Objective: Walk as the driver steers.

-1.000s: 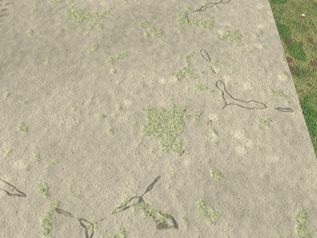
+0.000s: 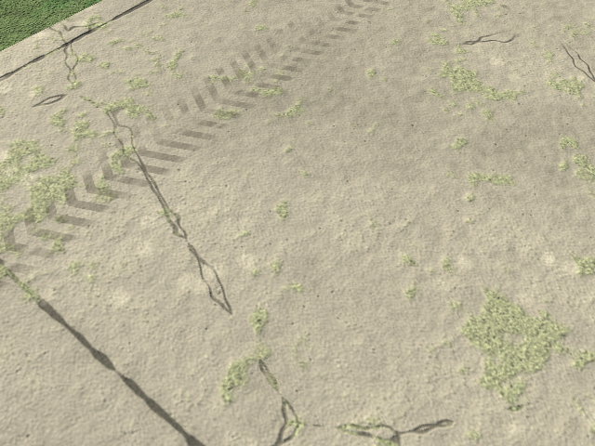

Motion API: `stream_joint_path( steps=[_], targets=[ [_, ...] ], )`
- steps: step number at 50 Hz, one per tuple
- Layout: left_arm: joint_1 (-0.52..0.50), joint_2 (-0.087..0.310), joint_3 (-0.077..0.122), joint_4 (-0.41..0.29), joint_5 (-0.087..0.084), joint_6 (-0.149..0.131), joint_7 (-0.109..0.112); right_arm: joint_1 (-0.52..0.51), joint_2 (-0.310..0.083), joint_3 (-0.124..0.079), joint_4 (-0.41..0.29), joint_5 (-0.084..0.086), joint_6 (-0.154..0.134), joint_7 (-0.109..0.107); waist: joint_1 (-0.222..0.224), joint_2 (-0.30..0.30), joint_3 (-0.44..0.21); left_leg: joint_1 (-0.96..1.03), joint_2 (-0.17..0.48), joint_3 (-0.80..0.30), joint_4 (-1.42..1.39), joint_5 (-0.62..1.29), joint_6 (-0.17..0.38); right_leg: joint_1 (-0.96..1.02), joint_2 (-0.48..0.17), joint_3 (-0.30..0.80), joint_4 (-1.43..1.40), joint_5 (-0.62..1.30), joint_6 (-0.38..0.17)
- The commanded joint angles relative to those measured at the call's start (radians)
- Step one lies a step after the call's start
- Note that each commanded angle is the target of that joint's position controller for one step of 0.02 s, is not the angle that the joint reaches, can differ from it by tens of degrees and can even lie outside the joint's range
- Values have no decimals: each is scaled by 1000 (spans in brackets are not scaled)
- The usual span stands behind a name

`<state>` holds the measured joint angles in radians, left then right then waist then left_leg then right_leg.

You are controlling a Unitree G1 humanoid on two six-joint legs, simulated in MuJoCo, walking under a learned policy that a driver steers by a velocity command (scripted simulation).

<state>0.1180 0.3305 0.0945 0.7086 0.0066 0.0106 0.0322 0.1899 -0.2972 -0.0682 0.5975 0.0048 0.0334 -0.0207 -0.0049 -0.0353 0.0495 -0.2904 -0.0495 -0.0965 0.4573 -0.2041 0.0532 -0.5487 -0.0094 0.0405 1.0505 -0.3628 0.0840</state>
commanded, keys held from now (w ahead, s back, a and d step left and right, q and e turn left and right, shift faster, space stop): q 0.44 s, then no key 0.56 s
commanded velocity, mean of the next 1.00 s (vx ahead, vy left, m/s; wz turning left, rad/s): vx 0.00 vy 0.00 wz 0.39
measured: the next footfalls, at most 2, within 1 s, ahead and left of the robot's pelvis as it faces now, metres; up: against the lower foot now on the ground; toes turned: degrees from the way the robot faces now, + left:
right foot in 0.24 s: +0.08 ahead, -0.13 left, +0.00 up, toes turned +14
left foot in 0.64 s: -0.01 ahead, +0.12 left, +0.00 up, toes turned +20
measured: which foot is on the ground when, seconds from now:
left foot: down 0.00-0.24, up 0.26-0.62, down 0.64-1.00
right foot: up 0.00-0.22, down 0.24-0.64, up 0.66-0.96, down 0.98-1.00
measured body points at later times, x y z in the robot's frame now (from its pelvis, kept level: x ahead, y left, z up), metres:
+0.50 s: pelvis +0.00 -0.03 +0.00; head +0.05 -0.03 +0.45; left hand +0.07 +0.28 -0.09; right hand +0.23 -0.27 -0.10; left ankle -0.05 +0.11 -0.68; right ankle +0.04 -0.14 -0.74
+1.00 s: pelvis -0.01 +0.02 -0.01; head +0.00 +0.03 +0.44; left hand -0.01 +0.32 -0.12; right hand +0.24 -0.14 -0.11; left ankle -0.05 +0.11 -0.74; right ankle +0.03 -0.12 -0.75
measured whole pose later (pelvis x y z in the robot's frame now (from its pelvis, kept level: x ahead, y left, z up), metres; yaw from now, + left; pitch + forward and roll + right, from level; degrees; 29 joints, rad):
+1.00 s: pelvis -0.01 +0.02 -0.01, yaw +22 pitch -1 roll +1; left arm 0.20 0.28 0.05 0.78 0.01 0.03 0.03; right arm 0.12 -0.22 -0.02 0.73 -0.01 0.01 0.00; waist 0.02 -0.03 0.03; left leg -0.23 -0.06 -0.01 0.50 -0.26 0.04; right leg -0.21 -0.06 0.02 0.52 -0.27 0.06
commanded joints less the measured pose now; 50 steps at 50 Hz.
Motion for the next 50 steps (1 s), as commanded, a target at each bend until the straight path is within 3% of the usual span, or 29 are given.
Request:
stream_joint_path(
  steps=[1,4,8,11,12,13,14,15,16,17,18,20,23,25,28,30,31,32,33,34,35,37,38,41,43,46,48,49,50],
  targets=[
    [-34,52,8,-77,-1,-16,-1,-27,-175,-50,-68,3,-11,-13,-4,172,-140,165,218,-255,-96,272,177,-28,8,31,-127,29,9],
    [-49,54,6,-85,-5,-23,-9,-32,-189,-55,-69,1,-5,-10,-15,186,-128,126,216,-319,-88,195,183,37,26,43,-238,5,3],
    [-35,64,10,-92,-14,-38,-23,-49,-192,-57,-70,8,3,1,-16,198,-132,119,206,-410,-56,245,177,123,51,50,-366,-21,-17],
    [31,62,16,-76,-14,-50,-33,-90,-181,-53,-76,26,11,-2,33,192,-146,101,156,-429,4,265,127,272,55,31,-623,132,-47],
    [59,90,25,-69,-5,-51,-30,-78,-158,-46,-77,27,12,-6,35,154,-160,34,116,-398,54,150,79,383,-15,67,-689,249,-74],
    [63,154,36,-83,11,-44,-22,-18,-100,-32,-73,12,11,-5,-4,-57,-190,-91,9,-256,262,-172,14,499,-227,250,-715,403,-155],
    [55,192,43,-76,40,-40,-26,-31,-148,-49,-97,22,1,-8,-13,-274,-117,-284,-107,-88,447,-462,-44,448,-379,476,-749,544,-333],
    [19,138,29,-99,30,-44,-23,5,-223,-74,-71,5,-3,-9,-16,-170,-111,-300,-27,-93,650,-432,-86,424,-409,447,-746,529,-380],
    [-22,90,14,-109,22,-42,-16,15,-235,-85,-45,14,2,-7,-29,-113,-97,-298,-14,-79,721,-363,-103,401,-345,339,-732,490,-338],
    [-50,75,9,-118,12,-38,-10,35,-206,-83,-19,17,14,-10,-37,-82,-83,-303,-5,-62,759,-307,-124,399,-280,249,-722,432,-294],
    [-57,67,5,-118,-1,-35,-5,32,-182,-77,-18,16,23,-9,-26,-85,-66,-333,1,-52,791,-257,-141,411,-260,204,-718,443,-286],
    [-29,72,3,-112,5,-24,5,-1,-134,-61,-33,25,27,-2,-2,-102,-60,-331,14,8,740,-209,-160,422,-221,112,-727,476,-287],
    [32,101,14,-95,11,-10,11,-71,-99,-42,-69,20,21,5,48,-126,-98,-317,52,41,582,-218,-172,514,-250,89,-716,523,-313],
    [24,128,21,-90,3,-5,2,-75,-75,-27,-77,8,18,12,49,-133,-121,-219,64,66,457,-247,-159,494,-261,64,-706,554,-318],
    [18,148,25,-79,-17,-3,-14,-46,-90,-27,-65,9,18,17,42,-155,-128,-98,48,110,286,-221,-134,462,-274,57,-687,573,-318],
    [4,145,18,-68,-35,-3,-18,8,-87,-29,-40,9,18,22,6,-143,-125,16,31,133,71,-75,-96,432,-263,43,-638,538,-287],
    [17,123,9,-55,-43,-5,-19,43,-90,-31,-23,7,17,23,-13,-124,-124,119,20,138,-72,40,-66,384,-243,23,-600,486,-246],
    [75,79,-8,-30,-29,-14,-24,57,-123,-35,-26,3,16,18,-7,-41,-150,264,79,46,-121,194,-37,291,-201,-22,-535,351,-164],
    [96,-5,-42,-56,34,-24,-36,66,-214,-47,-47,-8,16,1,34,264,-206,413,338,-249,-80,576,53,108,-98,-121,-308,-89,-53],
    [13,40,-28,-77,16,-18,-23,40,-165,-28,-47,-38,-2,10,-17,280,-185,239,426,-315,-97,535,231,73,-60,-47,-189,-294,-18],
    [2,98,-11,-68,-6,-9,-14,9,-136,-19,-44,-42,-21,19,-19,211,-139,191,379,-266,-120,447,244,74,-70,-18,-100,-281,-9],
    [32,95,-2,-32,-7,5,-6,-47,-118,-12,-22,-26,-39,19,4,189,-104,179,290,-173,-124,335,170,54,-74,1,-69,-184,-2],
    [45,97,1,-24,-2,12,-1,-69,-115,-9,-15,-18,-43,17,11,186,-89,157,280,-154,-122,387,162,68,-74,7,-60,-134,8],
    [83,52,-11,-2,-11,12,-4,-87,-71,6,7,-19,-44,11,26,173,-111,144,239,-88,-111,428,158,149,-67,-5,-131,-58,21],
    [51,31,-22,-6,-9,12,-4,-87,-69,7,22,-20,-39,12,5,173,-104,147,231,-88,-103,388,158,191,-63,-17,-251,-55,18],
    [51,37,-26,-1,-11,11,-3,-83,-74,7,50,-18,-34,14,-4,169,-101,145,246,-136,-97,304,170,254,-53,-24,-405,-40,8],
    [96,28,-32,21,-3,4,-6,-99,-57,16,70,-6,-34,15,35,141,-89,94,217,-128,-90,197,129,371,-44,-35,-632,174,-17],
    [104,53,-31,25,12,1,-5,-66,-46,19,88,-9,-41,17,29,100,-95,56,190,-119,-89,126,83,448,-69,4,-660,317,-34],
    [106,107,-23,17,15,0,-3,-39,-45,20,98,-25,-49,21,-1,24,-94,29,137,-78,-66,35,40,477,-121,46,-637,445,-61]
  ],
)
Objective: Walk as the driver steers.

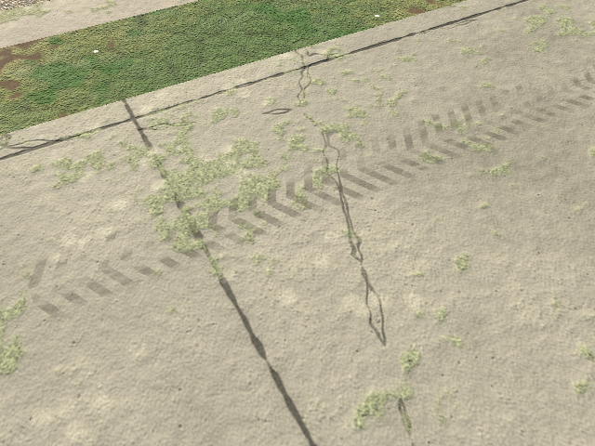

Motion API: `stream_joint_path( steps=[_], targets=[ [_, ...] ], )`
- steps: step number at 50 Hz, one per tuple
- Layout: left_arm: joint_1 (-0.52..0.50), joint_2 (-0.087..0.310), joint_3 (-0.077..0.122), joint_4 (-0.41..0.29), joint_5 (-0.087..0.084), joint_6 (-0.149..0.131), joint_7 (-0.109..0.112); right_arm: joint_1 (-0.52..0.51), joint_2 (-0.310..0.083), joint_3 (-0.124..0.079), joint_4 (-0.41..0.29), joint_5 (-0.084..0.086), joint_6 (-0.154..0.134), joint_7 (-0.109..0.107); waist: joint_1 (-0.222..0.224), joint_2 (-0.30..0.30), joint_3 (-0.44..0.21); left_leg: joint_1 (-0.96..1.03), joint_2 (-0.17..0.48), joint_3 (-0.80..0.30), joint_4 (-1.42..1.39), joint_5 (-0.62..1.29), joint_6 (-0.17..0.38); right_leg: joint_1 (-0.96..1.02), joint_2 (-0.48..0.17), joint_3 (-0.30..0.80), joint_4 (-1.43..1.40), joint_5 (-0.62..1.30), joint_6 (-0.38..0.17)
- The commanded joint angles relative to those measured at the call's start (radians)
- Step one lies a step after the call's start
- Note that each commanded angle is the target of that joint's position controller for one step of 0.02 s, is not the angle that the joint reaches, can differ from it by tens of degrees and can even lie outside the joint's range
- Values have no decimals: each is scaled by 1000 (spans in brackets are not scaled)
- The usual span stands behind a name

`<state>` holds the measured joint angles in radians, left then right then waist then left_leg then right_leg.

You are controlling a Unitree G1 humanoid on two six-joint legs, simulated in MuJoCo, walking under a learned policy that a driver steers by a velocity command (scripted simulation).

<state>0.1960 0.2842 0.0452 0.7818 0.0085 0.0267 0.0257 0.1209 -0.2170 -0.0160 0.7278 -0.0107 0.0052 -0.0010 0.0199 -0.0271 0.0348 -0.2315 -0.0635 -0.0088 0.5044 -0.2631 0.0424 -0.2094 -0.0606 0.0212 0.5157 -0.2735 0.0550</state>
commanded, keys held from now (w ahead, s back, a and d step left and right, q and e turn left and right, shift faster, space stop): no key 0.16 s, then w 0.60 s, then no key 0.24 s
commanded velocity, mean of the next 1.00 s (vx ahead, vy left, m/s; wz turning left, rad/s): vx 0.26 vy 0.00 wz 0.02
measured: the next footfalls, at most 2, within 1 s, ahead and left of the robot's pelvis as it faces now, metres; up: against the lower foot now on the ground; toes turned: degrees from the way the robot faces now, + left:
right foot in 0.84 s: +0.42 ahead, -0.14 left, +0.00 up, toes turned -2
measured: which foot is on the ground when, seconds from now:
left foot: down 0.00-0.84, up 0.86-1.00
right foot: down 0.00-0.46, up 0.48-0.82, down 0.84-1.00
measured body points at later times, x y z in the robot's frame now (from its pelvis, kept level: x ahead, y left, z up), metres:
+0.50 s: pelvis +0.07 +0.00 -0.01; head +0.08 +0.01 +0.44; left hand +0.13 +0.26 -0.14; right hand +0.13 -0.27 -0.13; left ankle +0.00 +0.10 -0.73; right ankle -0.01 -0.14 -0.71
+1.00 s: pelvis +0.28 -0.06 +0.00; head +0.33 -0.07 +0.45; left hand +0.44 +0.20 -0.10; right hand +0.34 -0.34 -0.14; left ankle +0.20 +0.08 -0.65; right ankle +0.38 -0.14 -0.73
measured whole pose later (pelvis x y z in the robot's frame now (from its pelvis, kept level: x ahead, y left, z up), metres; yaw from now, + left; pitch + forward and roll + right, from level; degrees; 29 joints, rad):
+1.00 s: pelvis +0.28 -0.06 +0.00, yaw +1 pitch +1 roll +0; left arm 0.15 0.26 0.03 0.75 0.02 -0.08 -0.04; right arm 0.28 -0.29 -0.04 0.87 0.01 -0.04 -0.02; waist -0.01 0.03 0.08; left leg -0.42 0.03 -0.05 1.18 -0.43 -0.03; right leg -0.37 0.05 -0.06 0.44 -0.09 -0.08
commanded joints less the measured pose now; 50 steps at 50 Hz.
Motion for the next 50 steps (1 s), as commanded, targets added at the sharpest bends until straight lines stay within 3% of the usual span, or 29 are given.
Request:
stream_joint_path(
  steps=[1,2,3,8,9,11,13,16,20,22,23,24,25,26,27,28,30,33,35,37,39,41,42,43,44,45,46,47,50],
  targets=[
    [13,181,38,-35,-1,-20,-1,49,-131,-39,-24,-8,-21,1,-55,-75,-65,3,94,-102,-128,39,17,54,-55,43,-65,218,-70],
    [-3,129,27,-45,-3,-26,-9,-1,-151,-39,-17,-11,-17,-2,-15,-42,-45,38,82,-90,-97,32,-4,3,-38,39,-88,132,-75],
    [-7,103,19,-36,6,-32,-10,-21,-143,-41,-18,-6,-13,-7,-16,-42,-42,50,82,-84,-83,44,-3,-16,-35,39,-102,105,-64],
    [13,88,7,-10,4,-52,-4,1,-124,-44,26,0,5,-19,-13,-13,-35,56,87,-86,-75,131,5,-11,-16,22,-97,124,-41],
    [30,90,8,0,1,-50,0,17,-125,-46,42,3,7,-21,-12,-2,-52,58,74,-74,-72,29,7,-7,-3,10,-94,22,-47],
    [43,103,12,3,-10,-46,7,36,-144,-57,58,15,9,-24,-14,9,6,-20,52,-66,-57,-311,29,-69,12,14,-85,-290,-86],
    [49,99,8,-9,-17,-59,13,47,-136,-56,60,25,-11,-22,-14,13,87,-112,68,-94,-56,-447,54,-125,-8,61,-95,-440,-124],
    [97,115,14,-7,-29,-96,6,49,-119,-54,65,33,-64,-7,-5,-14,88,-167,76,-94,8,-362,62,-76,-73,178,-123,-443,-184],
    [119,162,27,-11,-40,-103,-11,52,-96,-49,62,41,-111,18,-31,-156,78,-175,40,19,102,-152,57,10,-225,398,-240,-298,-273],
    [13,132,17,-59,-38,-100,-17,194,-136,-64,127,44,-118,25,-104,-94,52,51,46,-24,-37,-69,81,-88,-127,228,-98,25,-203],
    [-57,98,7,-106,-33,-112,-19,322,-223,-94,177,45,-120,25,-145,93,1,255,139,-223,-117,50,128,-233,15,34,185,243,-124],
    [-73,98,7,-133,-23,-135,-16,454,-305,-119,204,38,-112,29,-193,284,-50,518,308,-515,-201,235,219,-519,106,-47,506,47,-59],
    [-50,108,12,-126,-40,-144,-16,436,-223,-90,191,18,-111,31,-158,220,-34,552,396,-594,-205,354,270,-667,95,33,662,-279,-67],
    [-43,97,10,-121,-60,-144,-25,404,-173,-72,180,11,-111,30,-129,131,6,547,397,-527,-194,358,269,-742,51,67,743,-266,-92],
    [-63,75,4,-129,-63,-142,-34,387,-151,-62,175,13,-106,28,-116,86,26,545,384,-451,-210,348,250,-806,18,54,757,-209,-108],
    [-96,58,0,-144,-52,-140,-43,369,-136,-52,178,19,-98,24,-103,62,56,514,366,-382,-240,361,219,-832,-21,37,715,-148,-113],
    [-120,28,-8,-166,-34,-135,-65,338,-111,-37,176,21,-79,13,-79,101,60,396,304,-265,-303,381,174,-740,-47,-15,609,-42,-93],
    [-215,-20,-34,-212,-20,-134,-87,273,-160,-39,151,24,-75,-16,-78,100,78,132,212,-112,-388,335,142,-455,-5,-85,280,187,-51],
    [-247,13,-25,-231,-30,-129,-81,313,-215,-52,163,28,-87,-22,-81,126,79,104,238,-112,-436,303,138,-328,26,-83,145,274,-49],
    [-254,61,-10,-239,-37,-124,-72,323,-224,-58,173,39,-93,-20,-66,129,92,174,275,-108,-420,344,122,-309,35,-56,58,304,-74],
    [-198,102,11,-228,-31,-123,-63,317,-229,-63,176,31,-86,-16,-20,143,41,262,285,-86,-294,645,88,-234,65,-57,31,285,-112],
    [52,147,41,-149,-18,-118,-52,302,-221,-62,165,15,-65,-16,106,142,-126,225,217,-38,42,895,27,79,104,-90,12,347,-160],
    [192,193,51,-118,-1,-113,-41,317,-180,-48,136,-7,-62,-20,141,42,-255,5,161,-34,326,588,-10,384,-61,75,88,580,-207],
    [203,264,51,-108,24,-114,-52,518,-27,-6,150,-4,-73,-10,29,-288,-456,-267,-40,-60,748,-342,-72,643,-372,549,-12,681,-412],
    [189,184,41,-115,13,-108,-57,512,-141,-32,192,19,-81,-2,62,-190,-490,-274,-22,-193,877,-362,-71,544,-345,661,-128,577,-408],
    [78,144,28,-118,-4,-107,-57,395,-182,-46,155,41,-77,-1,35,-122,-287,-345,40,-132,889,-304,-70,378,-309,476,-146,528,-368],
    [9,109,18,-117,-12,-108,-57,311,-180,-43,133,33,-73,-10,14,-18,-185,-335,94,-88,831,-226,-68,224,-259,357,-170,549,-333],
    [-30,90,12,-111,-6,-112,-60,266,-178,-48,122,23,-65,-19,-9,13,-127,-302,124,-78,777,-181,-70,103,-217,274,-195,607,-316],
    [-75,60,3,-78,24,-131,-66,314,-116,-42,132,15,-29,-33,-75,-35,-128,-123,154,-75,629,-112,-76,-85,-163,133,-263,686,-314]
  ],
)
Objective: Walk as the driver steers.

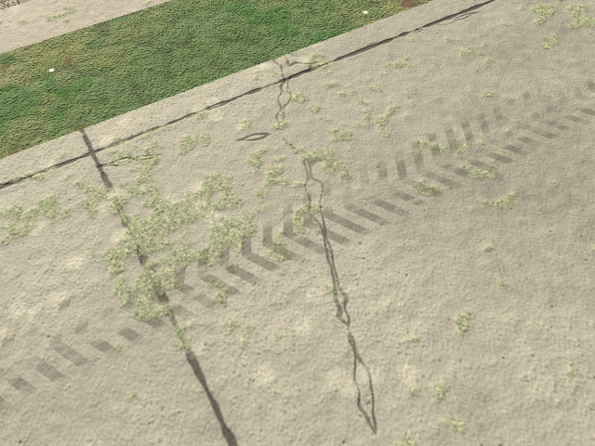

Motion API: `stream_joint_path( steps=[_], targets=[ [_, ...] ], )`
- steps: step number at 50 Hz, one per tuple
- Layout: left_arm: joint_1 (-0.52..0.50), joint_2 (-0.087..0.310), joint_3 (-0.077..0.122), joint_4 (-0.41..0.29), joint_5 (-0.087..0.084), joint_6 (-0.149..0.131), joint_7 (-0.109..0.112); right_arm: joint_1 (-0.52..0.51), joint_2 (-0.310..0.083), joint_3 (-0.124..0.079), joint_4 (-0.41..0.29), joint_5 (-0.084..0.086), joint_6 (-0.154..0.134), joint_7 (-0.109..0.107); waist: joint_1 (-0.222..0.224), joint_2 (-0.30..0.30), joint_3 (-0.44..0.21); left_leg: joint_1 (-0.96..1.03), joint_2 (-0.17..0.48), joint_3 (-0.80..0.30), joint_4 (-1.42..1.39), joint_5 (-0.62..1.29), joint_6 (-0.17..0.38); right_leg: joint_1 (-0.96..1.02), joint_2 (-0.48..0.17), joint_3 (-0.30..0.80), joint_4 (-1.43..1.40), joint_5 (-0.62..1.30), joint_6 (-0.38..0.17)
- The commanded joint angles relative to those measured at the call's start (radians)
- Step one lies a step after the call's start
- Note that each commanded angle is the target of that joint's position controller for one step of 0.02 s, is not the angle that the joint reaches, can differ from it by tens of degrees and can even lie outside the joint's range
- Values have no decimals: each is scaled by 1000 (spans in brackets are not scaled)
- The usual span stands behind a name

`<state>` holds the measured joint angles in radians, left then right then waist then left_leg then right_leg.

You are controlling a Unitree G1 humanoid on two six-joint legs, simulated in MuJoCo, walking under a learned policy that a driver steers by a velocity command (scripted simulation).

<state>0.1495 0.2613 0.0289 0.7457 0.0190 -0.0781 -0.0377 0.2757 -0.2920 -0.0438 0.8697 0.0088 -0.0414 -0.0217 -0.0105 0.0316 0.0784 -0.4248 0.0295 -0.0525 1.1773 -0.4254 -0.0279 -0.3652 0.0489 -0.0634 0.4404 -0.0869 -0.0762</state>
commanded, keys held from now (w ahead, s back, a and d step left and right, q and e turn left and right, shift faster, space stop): no key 0.24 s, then w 0.76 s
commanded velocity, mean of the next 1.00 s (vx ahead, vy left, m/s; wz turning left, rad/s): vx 0.31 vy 0.00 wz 0.00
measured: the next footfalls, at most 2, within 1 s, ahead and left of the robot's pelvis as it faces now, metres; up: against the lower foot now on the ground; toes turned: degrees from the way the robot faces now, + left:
left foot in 0.24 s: +0.14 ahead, +0.15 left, +0.00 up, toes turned -2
left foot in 0.88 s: +0.46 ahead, +0.16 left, +0.00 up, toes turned +1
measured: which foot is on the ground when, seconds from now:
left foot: up 0.00-0.22, down 0.24-0.46, up 0.48-0.86, down 0.88-1.00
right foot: down 0.00-0.90, up 0.92-1.00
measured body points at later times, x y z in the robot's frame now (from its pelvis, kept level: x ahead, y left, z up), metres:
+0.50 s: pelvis +0.11 +0.00 +0.00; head +0.12 +0.00 +0.45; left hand +0.20 +0.27 -0.12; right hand +0.19 -0.27 -0.13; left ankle +0.10 +0.15 -0.72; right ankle +0.09 -0.08 -0.73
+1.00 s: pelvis +0.35 +0.07 +0.00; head +0.37 +0.08 +0.45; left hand +0.37 +0.34 -0.14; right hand +0.50 -0.19 -0.10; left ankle +0.42 +0.15 -0.73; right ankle +0.23 -0.08 -0.64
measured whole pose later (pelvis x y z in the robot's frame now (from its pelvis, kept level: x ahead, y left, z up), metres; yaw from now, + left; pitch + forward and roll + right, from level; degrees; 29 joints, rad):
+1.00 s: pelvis +0.35 +0.07 +0.00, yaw -1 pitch +0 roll +0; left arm 0.33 0.29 0.04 0.94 -0.03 -0.08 0.00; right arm 0.12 -0.26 -0.05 0.81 0.01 -0.09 0.03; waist 0.03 -0.03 0.05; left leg -0.35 -0.03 0.05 0.49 -0.15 0.06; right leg -0.34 -0.05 0.04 1.16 -0.38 -0.04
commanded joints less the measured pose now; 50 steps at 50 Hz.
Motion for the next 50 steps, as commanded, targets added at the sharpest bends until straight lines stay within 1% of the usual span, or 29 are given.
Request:
stream_joint_path(
  steps=[1,4,7,9,11,12,13,14,15,17,19,22,23,24,25,26,28,31,34,38,41,43,44,45,46,47,48,49,50],
  targets=[
    [-42,80,16,-30,16,-31,-2,156,-32,-12,-13,-10,27,-17,-56,-99,-169,100,64,-28,-126,59,-12,35,-262,184,-195,510,-185],
    [-53,117,25,-1,11,-17,13,70,-25,-4,-42,-25,43,-24,-39,-124,-171,146,70,-18,-351,138,-22,10,-247,152,-217,336,-178],
    [-26,144,30,24,5,10,26,-10,-59,-11,-57,-15,55,-21,-2,-111,-141,165,58,-11,-464,211,-20,-6,-248,194,-258,-61,-164],
    [-26,135,24,38,-2,23,30,-39,-65,-15,-64,-17,54,-21,-2,-103,-108,188,46,-3,-551,215,-9,-14,-246,223,-255,-233,-147],
    [-21,97,8,52,-11,31,33,-37,-57,-15,-56,-28,46,-22,-17,-78,-94,272,35,11,-690,263,11,-28,-205,215,-209,-334,-95],
    [17,70,-4,69,-6,30,31,-38,-72,-17,-62,-34,41,-25,-15,-49,-88,309,74,-33,-761,334,27,-34,-173,202,-176,-358,-48],
    [60,78,-2,74,3,27,30,-36,-123,-25,-70,-28,39,-31,20,8,-101,323,124,-76,-755,347,51,-44,-114,164,-114,-401,-12],
    [78,81,3,71,-8,32,36,-41,-169,-44,-43,-12,42,-29,50,128,-92,227,93,-81,-772,9,89,-26,-39,71,-74,-420,9],
    [40,110,8,71,-11,34,43,-43,-126,-39,-51,-7,39,-23,14,117,-63,152,81,-102,-836,-186,105,2,-22,38,4,-440,22],
    [34,82,10,71,-23,30,47,-40,-119,-36,-48,-9,23,-16,18,181,-35,127,142,-209,-934,-286,140,-16,4,-5,138,-406,21],
    [51,79,14,75,-24,11,37,-33,-129,-42,-41,8,4,-13,26,194,-32,159,216,-308,-959,-240,190,-26,-21,18,183,-319,-7],
    [129,81,22,116,-35,-8,25,-115,-100,-36,-67,13,-1,-6,84,118,-59,71,150,-206,-875,-84,150,186,-56,59,14,-253,-49],
    [166,127,36,136,-29,-9,25,-146,-55,-24,-87,11,-7,-4,92,-2,-57,-6,66,-84,-736,-9,100,249,-126,173,-60,-344,-70],
    [243,181,53,157,-33,-7,25,-178,-17,-15,-111,4,-22,-4,110,-185,-52,-156,-34,54,-497,50,44,371,-250,407,-194,-452,-130],
    [274,217,61,158,-29,-8,22,-212,-60,-22,-143,10,-41,-4,133,-261,-5,-336,-33,40,-341,-66,37,441,-399,624,-264,-409,-218],
    [280,183,51,156,-22,-16,24,-202,-90,-33,-138,20,-54,1,119,-190,2,-434,7,-14,-188,-95,47,500,-425,648,-247,-303,-243],
    [261,155,44,147,-27,-26,25,-166,-76,-31,-120,18,-71,15,87,-114,-37,-520,60,-27,-100,29,73,583,-387,527,-223,-145,-200],
    [253,112,27,151,-27,-5,28,-214,-37,-23,-131,10,-71,39,77,-114,-36,-439,81,30,-224,166,55,514,-299,314,-248,135,-140],
    [251,144,31,155,-26,9,44,-302,25,4,-162,9,-65,56,92,-118,-16,-266,39,89,-455,321,21,372,-230,178,-276,171,-119],
    [292,187,43,182,-38,6,46,-368,-10,3,-193,20,-58,64,98,-144,16,-126,5,90,-615,435,32,322,-269,168,-303,131,-111],
    [270,195,51,191,-44,8,46,-333,-64,-15,-196,17,-58,65,41,-144,-2,-53,-7,77,-662,403,86,398,-305,151,-226,323,-78],
    [249,189,51,188,-38,17,47,-123,-121,-50,-132,11,-53,54,-73,-132,-133,232,-54,112,-671,379,136,366,-256,92,25,573,-39],
    [244,167,39,172,-24,20,49,51,-165,-70,-88,9,-47,43,-146,-91,-242,499,34,18,-642,345,178,200,-213,67,266,427,-8],
    [362,36,2,151,-19,6,42,154,-265,-91,-68,-11,-40,39,-101,165,-401,845,307,-448,-711,118,332,-170,-45,33,685,-86,60],
    [338,68,7,162,-37,-18,37,150,-190,-67,-66,-2,-41,45,-112,199,-435,821,365,-717,-899,-50,355,-293,-10,180,841,-477,50],
    [238,159,35,125,-68,-32,32,57,-143,-49,-74,5,-47,48,-92,146,-252,677,328,-588,-930,-93,299,-384,-72,182,891,-418,30],
    [178,166,37,109,-71,-37,35,-26,-114,-40,-88,5,-50,49,-58,88,-157,524,290,-451,-953,-9,272,-368,-125,151,855,-321,19],
    [157,154,40,109,-54,-35,41,-81,-86,-32,-94,-4,-55,54,-26,39,-101,396,248,-348,-981,100,257,-325,-161,140,799,-248,22],
    [180,138,44,117,-43,-23,45,-116,-65,-26,-97,-14,-62,57,13,59,-89,310,209,-270,-1006,176,242,-254,-193,149,749,-197,25]
  ],
)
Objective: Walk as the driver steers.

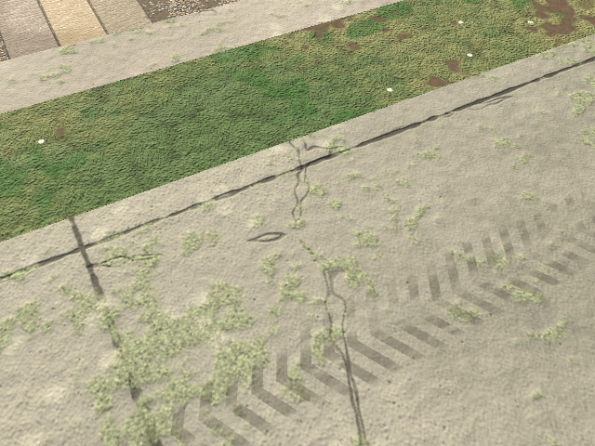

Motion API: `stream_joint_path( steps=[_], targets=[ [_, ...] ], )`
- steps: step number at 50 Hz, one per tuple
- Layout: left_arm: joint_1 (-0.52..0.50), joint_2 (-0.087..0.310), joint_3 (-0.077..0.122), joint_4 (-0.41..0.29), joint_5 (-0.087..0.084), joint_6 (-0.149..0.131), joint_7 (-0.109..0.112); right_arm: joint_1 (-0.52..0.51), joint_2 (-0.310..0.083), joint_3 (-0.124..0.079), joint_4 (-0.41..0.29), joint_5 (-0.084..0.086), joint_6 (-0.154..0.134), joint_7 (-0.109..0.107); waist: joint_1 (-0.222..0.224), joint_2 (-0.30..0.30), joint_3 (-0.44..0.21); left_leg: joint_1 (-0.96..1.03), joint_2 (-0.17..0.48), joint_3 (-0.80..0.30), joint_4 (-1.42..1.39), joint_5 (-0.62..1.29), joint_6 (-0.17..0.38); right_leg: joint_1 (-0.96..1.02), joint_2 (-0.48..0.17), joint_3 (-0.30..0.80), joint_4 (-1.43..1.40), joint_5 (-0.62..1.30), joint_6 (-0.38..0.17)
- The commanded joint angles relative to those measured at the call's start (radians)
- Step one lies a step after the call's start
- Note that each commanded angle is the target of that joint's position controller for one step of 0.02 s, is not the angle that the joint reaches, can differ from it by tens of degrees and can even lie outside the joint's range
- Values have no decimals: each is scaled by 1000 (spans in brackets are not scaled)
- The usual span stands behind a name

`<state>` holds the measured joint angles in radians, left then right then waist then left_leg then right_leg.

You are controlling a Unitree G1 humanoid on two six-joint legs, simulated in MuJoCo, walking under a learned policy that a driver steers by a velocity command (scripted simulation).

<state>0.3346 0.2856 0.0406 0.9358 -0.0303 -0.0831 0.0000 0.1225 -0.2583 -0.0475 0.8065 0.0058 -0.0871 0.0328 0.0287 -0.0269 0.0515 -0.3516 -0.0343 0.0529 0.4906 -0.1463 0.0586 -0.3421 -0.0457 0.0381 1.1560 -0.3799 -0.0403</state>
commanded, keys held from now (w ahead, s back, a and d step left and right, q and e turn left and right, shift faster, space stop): w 0.36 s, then w+q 0.64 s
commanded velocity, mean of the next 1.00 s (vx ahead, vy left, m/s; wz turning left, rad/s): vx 0.50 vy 0.00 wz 0.25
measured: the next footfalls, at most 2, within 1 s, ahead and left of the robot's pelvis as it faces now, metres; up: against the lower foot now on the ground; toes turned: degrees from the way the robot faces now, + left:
right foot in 0.42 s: +0.41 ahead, -0.16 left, +0.00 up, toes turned -1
left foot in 0.98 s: +0.66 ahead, +0.12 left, +0.00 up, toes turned +21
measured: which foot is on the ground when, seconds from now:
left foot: down 0.00-0.44, up 0.46-0.96, down 0.98-1.00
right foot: up 0.00-0.40, down 0.42-1.00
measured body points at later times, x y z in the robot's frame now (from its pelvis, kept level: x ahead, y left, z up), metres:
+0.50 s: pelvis +0.27 -0.06 -0.01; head +0.31 -0.07 +0.44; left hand +0.46 +0.20 -0.10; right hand +0.27 -0.33 -0.15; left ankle +0.10 +0.08 -0.67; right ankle +0.37 -0.15 -0.73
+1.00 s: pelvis +0.54 +0.00 -0.02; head +0.57 +0.02 +0.43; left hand +0.47 +0.28 -0.16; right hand +0.80 -0.18 -0.11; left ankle +0.62 +0.10 -0.74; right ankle +0.38 -0.16 -0.71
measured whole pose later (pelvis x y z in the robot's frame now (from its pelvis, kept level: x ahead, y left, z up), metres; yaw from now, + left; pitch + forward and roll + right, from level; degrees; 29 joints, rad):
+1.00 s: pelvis +0.54 +0.00 -0.02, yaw +18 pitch +1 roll -2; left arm 0.30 0.28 0.08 0.95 -0.01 -0.04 0.02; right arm 0.06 -0.26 -0.07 0.72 0.03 -0.03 0.05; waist 0.03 0.01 0.06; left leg -0.50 0.00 0.08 0.61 -0.14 0.13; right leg 0.06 -0.09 -0.29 0.57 -0.46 0.03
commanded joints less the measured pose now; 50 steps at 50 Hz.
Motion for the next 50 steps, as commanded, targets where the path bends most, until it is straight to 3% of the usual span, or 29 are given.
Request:
stream_joint_path(
  steps=[1,2,5,7,11,15,19,20,21,22,23,24,25,26,27,28,30,33,37,41,43,45,47,48,49,50],
  targets=[
    [19,91,30,-64,11,-5,7,23,-93,-22,-29,-13,-21,5,-5,131,-63,183,252,-332,-345,-71,155,-226,-108,47,9,119,-4],
    [27,71,28,-59,13,6,8,29,-94,-23,-21,-11,-27,5,4,125,-60,151,242,-297,-362,-34,165,-209,-111,38,-11,130,4],
    [-65,71,31,-95,23,21,13,74,-129,-30,9,-12,-33,-9,-4,94,-13,132,239,-238,-405,16,185,-293,-122,32,-135,236,36],
    [-137,68,31,-117,30,16,11,114,-142,-32,27,-9,-28,-21,-25,78,2,167,236,-213,-413,42,180,-342,-118,30,-253,343,52],
    [-275,39,19,-152,25,1,-4,183,-168,-35,58,3,-18,-36,-74,71,19,206,218,-146,-412,62,150,-308,-78,-10,-485,497,57],
    [-385,39,11,-194,15,-8,-26,258,-175,-38,99,11,1,-40,-108,67,41,326,261,-139,-362,84,146,-325,-56,-13,-597,464,43],
    [-370,78,19,-211,12,-19,-44,262,-193,-48,112,16,23,-44,-71,96,15,414,304,-167,-256,237,119,-231,-25,-24,-658,314,-6],
    [-295,101,32,-194,13,-23,-41,243,-199,-48,108,16,29,-44,-21,104,-26,404,284,-158,-166,390,105,-111,5,-49,-684,291,-24],
    [-133,149,58,-146,15,-25,-33,236,-178,-38,103,11,33,-43,54,88,-130,344,225,-123,20,482,79,121,22,-62,-694,303,-53],
    [61,230,81,-110,30,-25,-22,243,-126,-16,73,-9,31,-42,118,-12,-303,138,155,-77,335,258,41,450,-157,123,-651,320,-116],
    [110,288,94,-85,36,-16,-24,370,-2,17,66,2,10,-37,51,-283,-420,-253,-27,-64,661,-379,-23,752,-375,579,-773,90,-251],
    [98,181,66,-97,31,-18,-24,316,-117,-9,83,29,-6,-37,93,-180,-384,-347,14,-205,787,-433,-15,704,-362,635,-845,-28,-226],
    [21,135,51,-107,30,-21,-19,233,-168,-27,56,50,-14,-36,82,-135,-241,-405,61,-195,807,-345,-2,585,-336,474,-863,6,-179],
    [-54,111,43,-117,32,-24,-18,191,-161,-27,49,46,-13,-43,50,-70,-169,-372,113,-171,774,-251,-4,453,-299,357,-892,92,-154],
    [-106,84,37,-118,35,-28,-20,171,-149,-33,48,33,-7,-48,25,-56,-111,-339,142,-170,721,-185,-9,349,-266,270,-929,163,-140],
    [-135,63,32,-116,44,-34,-20,193,-131,-37,54,30,7,-47,-5,-73,-91,-279,166,-178,692,-139,-11,282,-237,190,-962,216,-125],
    [-148,58,34,-101,46,-43,-20,212,-85,-34,57,32,32,-44,-28,-66,-66,-246,176,-169,667,-102,-18,223,-218,92,-1004,307,-130],
    [-135,87,45,-79,48,-47,-9,161,-72,-36,24,25,52,-44,-34,-33,-20,-321,180,-179,585,-3,-34,213,-216,-16,-1036,404,-139],
    [-122,111,51,-67,47,-35,9,62,-58,-31,-16,17,44,-25,-12,-21,11,-329,167,-130,354,177,-42,241,-189,-140,-1056,444,-122],
    [-52,139,61,-43,33,-14,19,-78,-38,-17,-79,14,41,1,42,6,53,-358,154,-56,205,202,-23,349,-220,-205,-1040,492,-116],
    [-25,148,66,-33,24,3,19,-122,-40,-16,-112,17,41,15,49,2,62,-380,141,-28,164,154,-6,429,-242,-227,-1000,562,-109],
    [-37,167,72,-36,17,19,22,-121,-57,-24,-135,19,44,26,22,-20,41,-323,103,16,141,74,23,474,-252,-257,-921,781,-92],
    [-61,197,80,-48,10,34,29,-38,-99,-47,-134,21,51,29,-43,-63,-36,-174,32,70,153,-28,63,491,-250,-277,-754,1097,-72],
    [-77,207,83,-55,8,42,31,74,-139,-70,-112,25,53,25,-109,-66,-97,-25,-7,83,131,-44,92,457,-235,-286,-592,1155,-57],
    [-93,199,77,-64,6,43,33,243,-198,-105,-68,26,57,10,-199,-31,-179,241,-32,48,52,11,133,321,-192,-300,-354,1029,-18],
    [-57,93,45,-88,50,30,28,320,-288,-125,-44,28,67,-13,-168,187,-242,510,169,-267,56,59,193,18,-105,-288,-28,298,25]
  ],
)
